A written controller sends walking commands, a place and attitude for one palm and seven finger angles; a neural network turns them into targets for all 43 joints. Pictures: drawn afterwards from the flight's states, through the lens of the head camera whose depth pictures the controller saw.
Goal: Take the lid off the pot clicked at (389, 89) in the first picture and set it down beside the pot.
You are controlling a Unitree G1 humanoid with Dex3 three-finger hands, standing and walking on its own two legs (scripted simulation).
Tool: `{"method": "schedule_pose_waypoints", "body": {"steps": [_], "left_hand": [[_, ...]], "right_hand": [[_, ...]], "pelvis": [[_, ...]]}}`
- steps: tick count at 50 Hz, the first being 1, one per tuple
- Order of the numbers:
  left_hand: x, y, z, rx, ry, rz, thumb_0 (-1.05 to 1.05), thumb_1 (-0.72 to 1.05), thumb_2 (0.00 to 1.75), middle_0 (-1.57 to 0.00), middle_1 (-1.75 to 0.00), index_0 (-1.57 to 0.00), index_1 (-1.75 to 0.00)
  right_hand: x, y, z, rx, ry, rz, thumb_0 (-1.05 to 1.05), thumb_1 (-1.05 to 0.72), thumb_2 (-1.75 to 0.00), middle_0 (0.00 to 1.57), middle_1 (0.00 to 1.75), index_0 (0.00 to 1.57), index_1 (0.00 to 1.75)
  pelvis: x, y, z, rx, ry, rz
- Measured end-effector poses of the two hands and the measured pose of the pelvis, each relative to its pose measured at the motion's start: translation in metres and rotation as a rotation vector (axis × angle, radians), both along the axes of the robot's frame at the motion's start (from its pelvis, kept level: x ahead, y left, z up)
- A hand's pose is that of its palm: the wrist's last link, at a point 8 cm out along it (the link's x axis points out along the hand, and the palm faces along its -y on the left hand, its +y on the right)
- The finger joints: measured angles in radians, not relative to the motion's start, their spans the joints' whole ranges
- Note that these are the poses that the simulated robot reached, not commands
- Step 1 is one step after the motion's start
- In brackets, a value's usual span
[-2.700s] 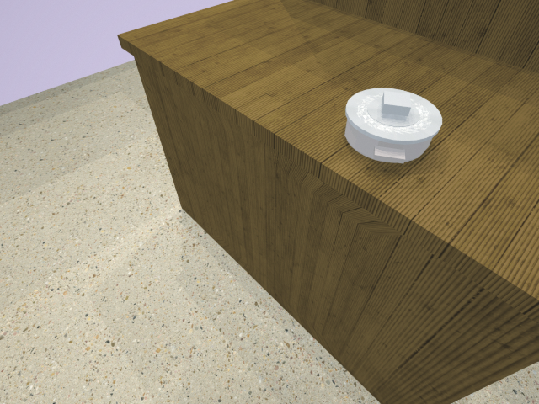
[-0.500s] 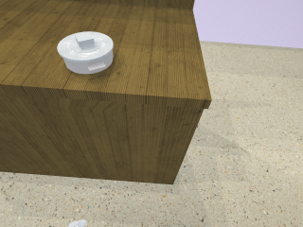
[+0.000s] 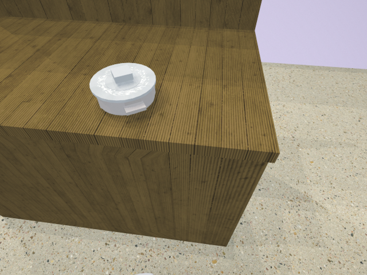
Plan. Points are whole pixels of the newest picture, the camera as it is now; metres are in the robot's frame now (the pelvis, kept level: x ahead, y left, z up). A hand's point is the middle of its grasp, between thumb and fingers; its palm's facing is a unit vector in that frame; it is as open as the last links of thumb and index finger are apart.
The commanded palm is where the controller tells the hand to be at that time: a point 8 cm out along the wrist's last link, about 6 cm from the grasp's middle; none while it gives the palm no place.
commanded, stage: come to a stop and stand still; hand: left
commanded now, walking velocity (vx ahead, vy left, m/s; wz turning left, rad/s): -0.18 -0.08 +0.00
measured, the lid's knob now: (121, 73) +0.56 +0.20 +0.15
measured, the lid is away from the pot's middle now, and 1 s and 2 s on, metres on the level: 0.00 0.00 0.00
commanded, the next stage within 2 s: look again from close up in 0.86 s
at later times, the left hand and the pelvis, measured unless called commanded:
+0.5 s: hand out of the picture +0.09 +0.22 -0.17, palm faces +0.03 -0.96 -0.29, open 7.4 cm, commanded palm none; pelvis +0.00 +0.01 -0.02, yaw -1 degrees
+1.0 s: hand out of the picture +0.01 +0.19 -0.18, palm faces +0.00 -0.98 -0.22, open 7.3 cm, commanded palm none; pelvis -0.01 +0.01 -0.01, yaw +0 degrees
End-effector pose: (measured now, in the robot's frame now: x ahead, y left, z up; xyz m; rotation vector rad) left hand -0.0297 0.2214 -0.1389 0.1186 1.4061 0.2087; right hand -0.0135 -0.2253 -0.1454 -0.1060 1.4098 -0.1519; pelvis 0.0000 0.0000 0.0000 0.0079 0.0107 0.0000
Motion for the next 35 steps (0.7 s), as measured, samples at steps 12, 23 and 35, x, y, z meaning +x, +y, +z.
{"method": "schedule_pose_waypoints", "body": {"steps": [12,23,35], "left_hand": [[0.021,0.041,-0.031,-0.031,0.113,0.003,0.01,0.91,0.89,-0.2,-0.3,-0.2,-0.3],[0.107,0.047,-0.002,0.07,-0.192,-0.089,0.0,0.91,0.89,-0.2,-0.3,-0.19,-0.3],[0.089,0.006,0.001,0.027,-0.176,-0.11,0.01,0.91,0.89,-0.2,-0.3,-0.2,-0.3]], "right_hand": [[0.125,0.041,0.006,-0.08,-0.212,0.073,0.0,-0.91,-0.9,0.19,0.3,0.2,0.3],[0.104,0.018,-0.006,-0.027,-0.239,0.033,0.0,-0.91,-0.9,0.2,0.3,0.2,0.3],[0.027,-0.021,-0.007,-0.055,-0.06,-0.027,0.01,-0.91,-0.9,0.19,0.3,0.2,0.3]], "pelvis": [[0.029,0.038,-0.015,-0.016,-0.001,-0.014],[0.002,0.015,-0.016,-0.01,-0.005,-0.014],[-0.005,-0.003,-0.008,-0.006,0.008,-0.005]]}}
